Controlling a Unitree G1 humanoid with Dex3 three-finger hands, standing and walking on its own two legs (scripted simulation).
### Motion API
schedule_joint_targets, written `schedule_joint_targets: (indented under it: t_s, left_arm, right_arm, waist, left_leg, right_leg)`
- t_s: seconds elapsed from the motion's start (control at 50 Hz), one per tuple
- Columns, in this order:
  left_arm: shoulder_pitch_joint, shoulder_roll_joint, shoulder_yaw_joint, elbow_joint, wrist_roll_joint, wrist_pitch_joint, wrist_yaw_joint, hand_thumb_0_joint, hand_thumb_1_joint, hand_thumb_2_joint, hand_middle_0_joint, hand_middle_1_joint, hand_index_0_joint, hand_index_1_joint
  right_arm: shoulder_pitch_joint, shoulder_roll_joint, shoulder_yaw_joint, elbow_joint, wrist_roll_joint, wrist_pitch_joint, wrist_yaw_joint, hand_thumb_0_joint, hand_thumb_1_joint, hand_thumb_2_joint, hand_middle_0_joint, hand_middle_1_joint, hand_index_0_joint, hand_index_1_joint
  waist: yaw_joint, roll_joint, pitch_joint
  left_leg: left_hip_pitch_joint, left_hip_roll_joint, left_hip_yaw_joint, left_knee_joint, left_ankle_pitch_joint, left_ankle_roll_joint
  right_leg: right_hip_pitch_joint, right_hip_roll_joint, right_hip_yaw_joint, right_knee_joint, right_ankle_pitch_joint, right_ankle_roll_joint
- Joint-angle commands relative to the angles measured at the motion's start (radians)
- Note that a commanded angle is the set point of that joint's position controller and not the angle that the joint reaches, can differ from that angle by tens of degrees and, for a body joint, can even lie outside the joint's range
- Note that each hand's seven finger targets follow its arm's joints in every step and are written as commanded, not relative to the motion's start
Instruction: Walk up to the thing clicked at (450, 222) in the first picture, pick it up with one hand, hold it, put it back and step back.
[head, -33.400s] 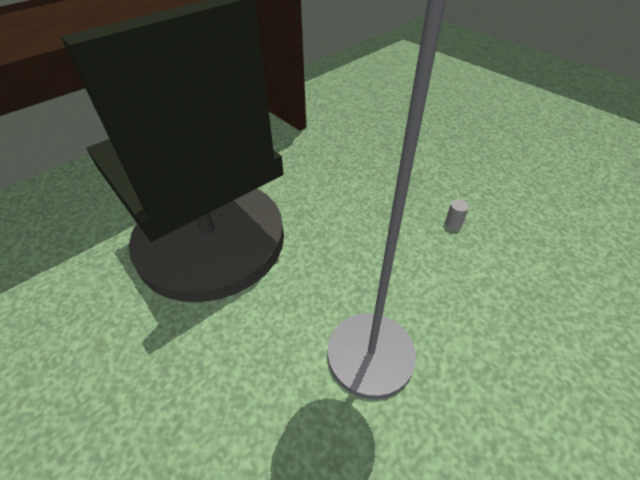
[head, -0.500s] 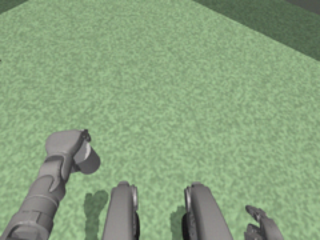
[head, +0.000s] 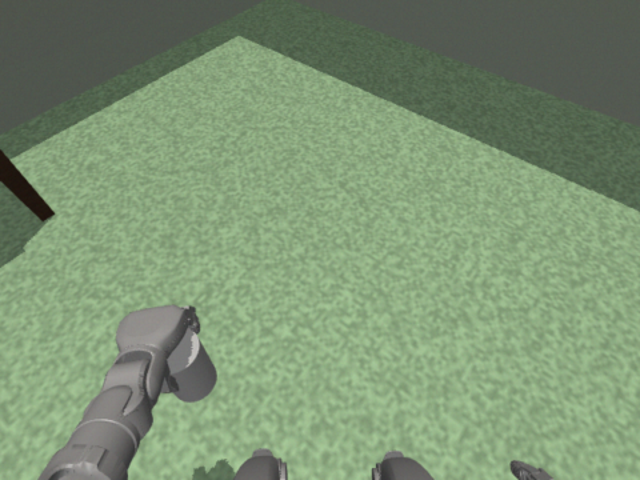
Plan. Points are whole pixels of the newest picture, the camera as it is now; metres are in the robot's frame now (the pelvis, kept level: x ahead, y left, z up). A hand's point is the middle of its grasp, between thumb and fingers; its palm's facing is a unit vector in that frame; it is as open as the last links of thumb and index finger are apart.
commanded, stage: lift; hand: left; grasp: from above
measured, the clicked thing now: (185, 365) +0.33 +0.22 -0.16
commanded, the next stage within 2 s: hold in 0.50 s
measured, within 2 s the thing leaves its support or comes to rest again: neither
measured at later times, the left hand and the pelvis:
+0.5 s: hand (159, 326) +0.34 +0.22 -0.02, palm faces -0.42 -0.08 -0.90, open 10.0 cm; pelvis +0.03 +0.00 +0.05, yaw +0 degrees
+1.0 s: hand (153, 317) +0.33 +0.22 +0.02, palm faces -0.45 -0.05 -0.89, open 10.0 cm; pelvis +0.03 +0.00 +0.07, yaw -1 degrees
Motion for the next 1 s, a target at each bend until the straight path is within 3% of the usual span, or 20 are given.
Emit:
schedule_joint_targets:
  t_s: [0.0, 0.1, 0.14, 0.18, 0.22, 0.28, 0.34, 0.38, 0.4, 0.42, 0.44, 0.54, 0.56, 0.6, 0.64, 0.68, 0.72, 0.76, 0.98]
  left_arm:
    - [-0.279, 0.176, 0.068, -0.155, 0.007, 0.001, 0.050, 0.000, 0.588, 0.909, -1.146, -0.569, -1.060, -0.660]
    - [-0.243, 0.176, 0.067, -0.141, -0.003, 0.006, 0.048, 0.000, 0.526, 0.937, -1.139, -0.528, -1.029, -0.644]
    - [-0.275, 0.149, 0.043, -0.149, -0.007, 0.003, 0.041, 0.000, 0.535, 0.954, -1.136, -0.546, -1.030, -0.657]
    - [-0.270, 0.174, 0.061, -0.157, -0.006, 0.001, 0.042, 0.000, 0.534, 0.940, -1.124, -0.560, -1.027, -0.662]
    - [-0.274, 0.149, 0.041, -0.162, -0.007, -0.001, 0.038, 0.000, 0.544, 0.961, -1.133, -0.564, -1.034, -0.668]
    - [-0.289, 0.169, 0.051, -0.176, -0.004, -0.004, 0.037, 0.000, 0.531, 0.975, -1.118, -0.586, -1.023, -0.686]
    - [-0.255, 0.159, 0.046, -0.168, -0.007, 0.001, 0.033, 0.000, 0.512, 0.989, -1.109, -0.591, -1.013, -0.693]
    - [-0.305, 0.166, 0.045, -0.204, -0.010, 0.001, 0.029, 0.000, 0.486, 1.017, -1.095, -0.606, -0.995, -0.712]
    - [-0.276, 0.162, 0.041, -0.185, -0.004, 0.005, 0.026, 0.000, 0.486, 1.028, -1.091, -0.624, -0.992, -0.728]
    - [-0.283, 0.147, 0.034, -0.185, -0.007, 0.006, 0.022, 0.000, 0.479, 0.986, -1.069, -0.596, -0.973, -0.697]
    - [-0.254, 0.154, 0.039, -0.171, -0.006, 0.009, 0.018, 0.000, 0.424, 0.962, -1.076, -0.523, -0.960, -0.645]
    - [-0.296, 0.170, 0.036, -0.246, -0.006, 0.004, -0.027, 0.000, 0.392, 0.889, -1.045, -0.469, -0.932, -0.587]
    - [-0.278, 0.170, 0.037, -0.241, -0.008, 0.005, -0.034, 0.000, 0.394, 0.889, -1.038, -0.477, -0.929, -0.591]
    - [-0.256, 0.151, 0.024, -0.222, -0.015, 0.009, -0.053, 0.000, 0.418, 0.865, -1.016, -0.506, -0.925, -0.601]
    - [-0.286, 0.186, 0.038, -0.269, -0.009, 0.005, -0.069, 0.000, 0.425, 0.842, -0.996, -0.539, -0.920, -0.619]
    - [-0.258, 0.162, 0.021, -0.260, -0.011, 0.002, -0.089, 0.000, 0.435, 0.858, -1.002, -0.547, -0.927, -0.627]
    - [-0.254, 0.177, 0.034, -0.283, -0.015, 0.001, -0.100, 0.000, 0.453, 0.857, -1.013, -0.548, -0.938, -0.626]
    - [-0.258, 0.166, 0.024, -0.302, -0.013, 0.000, -0.109, 0.000, 0.464, 0.876, -1.015, -0.570, -0.942, -0.647]
    - [-0.270, 0.192, 0.046, -0.353, -0.008, -0.004, -0.117, 0.000, 0.447, 0.882, -0.995, -0.605, -0.928, -0.675]
  right_arm:
    - [0.023, -0.148, -0.059, -0.095, -0.001, -0.024, -0.010, 0.000, -0.916, -0.910, 0.200, 0.300, 0.200, 0.300]
    - [0.025, -0.150, -0.064, -0.104, 0.003, -0.017, -0.007, 0.000, -0.916, -0.910, 0.200, 0.300, 0.199, 0.300]
    - [0.026, -0.145, -0.064, -0.104, 0.005, -0.015, -0.006, 0.000, -0.915, -0.909, 0.200, 0.300, 0.199, 0.300]
    - [0.026, -0.148, -0.067, -0.102, 0.006, -0.016, -0.007, 0.000, -0.915, -0.908, 0.200, 0.300, 0.199, 0.300]
    - [0.015, -0.146, -0.067, -0.105, 0.007, -0.016, -0.007, 0.000, -0.914, -0.907, 0.200, 0.300, 0.200, 0.300]
    - [0.008, -0.147, -0.069, -0.106, 0.009, -0.015, -0.009, 0.000, -0.914, -0.908, 0.200, 0.300, 0.200, 0.300]
    - [0.002, -0.150, -0.071, -0.108, 0.012, -0.013, -0.007, 0.000, -0.915, -0.909, 0.200, 0.300, 0.200, 0.300]
    - [0.002, -0.152, -0.071, -0.104, 0.013, -0.011, -0.008, 0.000, -0.916, -0.908, 0.200, 0.300, 0.200, 0.300]
    - [-0.005, -0.148, -0.070, -0.104, 0.013, -0.010, -0.008, 0.000, -0.916, -0.909, 0.200, 0.300, 0.200, 0.300]
    - [0.000, -0.150, -0.071, -0.105, 0.015, -0.010, -0.007, 0.000, -0.913, -0.905, 0.200, 0.300, 0.200, 0.300]
    - [-0.007, -0.151, -0.071, -0.108, 0.017, -0.009, -0.006, 0.000, -0.914, -0.907, 0.200, 0.300, 0.200, 0.300]
    - [-0.026, -0.149, -0.071, -0.120, 0.021, -0.005, -0.008, 0.000, -0.912, -0.906, 0.200, 0.300, 0.199, 0.300]
    - [-0.032, -0.147, -0.068, -0.123, 0.023, -0.004, -0.008, 0.000, -0.911, -0.905, 0.200, 0.300, 0.199, 0.300]
    - [-0.036, -0.149, -0.067, -0.130, 0.024, -0.002, -0.008, 0.000, -0.912, -0.905, 0.200, 0.300, 0.199, 0.300]
    - [-0.044, -0.150, -0.066, -0.137, 0.026, 0.003, -0.010, 0.000, -0.912, -0.905, 0.200, 0.300, 0.200, 0.300]
    - [-0.049, -0.146, -0.061, -0.149, 0.028, 0.004, -0.009, 0.000, -0.912, -0.905, 0.200, 0.300, 0.199, 0.300]
    - [-0.065, -0.145, -0.061, -0.154, 0.030, 0.008, -0.011, 0.000, -0.912, -0.905, 0.200, 0.300, 0.200, 0.300]
    - [-0.072, -0.144, -0.059, -0.163, 0.030, 0.009, -0.012, 0.000, -0.911, -0.905, 0.200, 0.299, 0.199, 0.299]
    - [-0.096, -0.143, -0.054, -0.168, 0.032, 0.021, -0.013, 0.000, -0.913, -0.907, 0.200, 0.299, 0.199, 0.299]
  waist:
    - [0.000, 0.048, -0.294]
    - [0.008, 0.000, -0.265]
    - [0.000, 0.004, -0.259]
    - [0.011, 0.011, -0.251]
    - [0.007, 0.016, -0.244]
    - [0.016, 0.015, -0.234]
    - [0.021, -0.005, -0.237]
    - [0.012, 0.010, -0.245]
    - [0.022, 0.010, -0.230]
    - [0.014, 0.004, -0.216]
    - [0.027, -0.008, -0.198]
    - [0.032, 0.014, -0.227]
    - [0.041, -0.001, -0.225]
    - [0.027, -0.017, -0.189]
    - [0.048, 0.005, -0.191]
    - [0.042, -0.014, -0.169]
    - [0.056, 0.002, -0.172]
    - [0.049, -0.020, -0.181]
    - [0.058, 0.007, -0.178]
  left_leg:
    - [0.368, -0.041, -0.011, -0.228, 0.225, -0.004]
    - [0.411, -0.048, 0.001, -0.288, 0.245, 0.003]
    - [0.431, -0.050, 0.006, -0.305, 0.268, 0.005]
    - [0.454, -0.051, 0.011, -0.334, 0.255, 0.003]
    - [0.482, -0.051, 0.015, -0.355, 0.263, 0.000]
    - [0.507, -0.051, 0.017, -0.383, 0.277, -0.001]
    - [0.540, -0.054, 0.025, -0.399, 0.319, 0.001]
    - [0.566, -0.053, 0.026, -0.411, 0.348, -0.001]
    - [0.569, -0.053, 0.028, -0.417, 0.355, 0.000]
    - [0.564, -0.053, 0.027, -0.424, 0.352, -0.001]
    - [0.570, -0.053, 0.027, -0.437, 0.349, -0.002]
    - [0.616, -0.053, 0.033, -0.460, 0.398, 0.000]
    - [0.619, -0.054, 0.035, -0.464, 0.406, 0.001]
    - [0.617, -0.052, 0.037, -0.476, 0.406, 0.005]
    - [0.627, -0.051, 0.040, -0.493, 0.407, 0.003]
    - [0.623, -0.052, 0.041, -0.507, 0.387, 0.006]
    - [0.645, -0.053, 0.044, -0.514, 0.401, 0.004]
    - [0.656, -0.053, 0.046, -0.520, 0.409, 0.009]
    - [0.715, -0.050, 0.049, -0.562, 0.432, 0.009]
  right_leg:
    - [0.163, 0.043, -0.010, -0.220, 0.223, -0.044]
    - [0.250, 0.038, -0.001, -0.299, 0.252, -0.037]
    - [0.276, 0.037, 0.008, -0.321, 0.283, -0.033]
    - [0.291, 0.037, 0.007, -0.343, 0.263, -0.036]
    - [0.310, 0.038, 0.008, -0.364, 0.270, -0.036]
    - [0.333, 0.039, 0.005, -0.384, 0.278, -0.036]
    - [0.382, 0.038, 0.009, -0.406, 0.320, -0.033]
    - [0.391, 0.039, 0.009, -0.412, 0.347, -0.033]
    - [0.391, 0.040, 0.008, -0.419, 0.352, -0.033]
    - [0.393, 0.041, 0.009, -0.423, 0.350, -0.034]
    - [0.407, 0.041, 0.005, -0.430, 0.339, -0.035]
    - [0.453, 0.044, 0.013, -0.449, 0.386, -0.036]
    - [0.467, 0.043, 0.014, -0.453, 0.398, -0.034]
    - [0.471, 0.044, 0.013, -0.468, 0.401, -0.033]
    - [0.484, 0.045, 0.012, -0.480, 0.397, -0.036]
    - [0.490, 0.044, 0.015, -0.491, 0.380, -0.036]
    - [0.502, 0.043, 0.015, -0.499, 0.386, -0.037]
    - [0.510, 0.042, 0.017, -0.505, 0.403, -0.033]
    - [0.543, 0.041, 0.014, -0.539, 0.412, -0.034]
